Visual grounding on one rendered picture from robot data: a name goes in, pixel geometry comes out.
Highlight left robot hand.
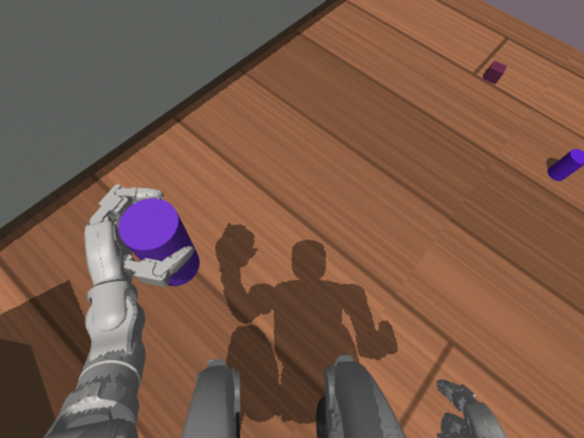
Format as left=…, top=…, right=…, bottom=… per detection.
left=84, top=184, right=194, bottom=287

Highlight left robot arm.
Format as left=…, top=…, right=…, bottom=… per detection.
left=44, top=279, right=146, bottom=438

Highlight right robot hand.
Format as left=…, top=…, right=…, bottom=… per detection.
left=436, top=380, right=507, bottom=438

